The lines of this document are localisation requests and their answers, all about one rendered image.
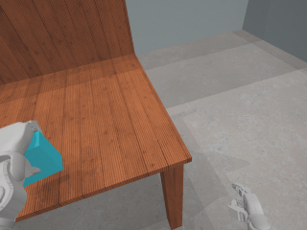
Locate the right robot hand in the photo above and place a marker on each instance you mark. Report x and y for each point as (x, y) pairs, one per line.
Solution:
(239, 209)

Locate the left robot hand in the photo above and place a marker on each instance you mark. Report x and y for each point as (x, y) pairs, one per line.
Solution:
(16, 138)

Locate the robot right forearm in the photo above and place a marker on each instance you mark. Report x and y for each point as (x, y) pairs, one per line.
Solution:
(257, 221)

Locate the sponge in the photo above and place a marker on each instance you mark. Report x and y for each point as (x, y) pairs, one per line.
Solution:
(42, 154)

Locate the table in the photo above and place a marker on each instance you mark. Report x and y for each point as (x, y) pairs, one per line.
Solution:
(70, 65)

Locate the robot left forearm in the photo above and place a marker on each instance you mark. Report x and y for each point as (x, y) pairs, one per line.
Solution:
(13, 196)

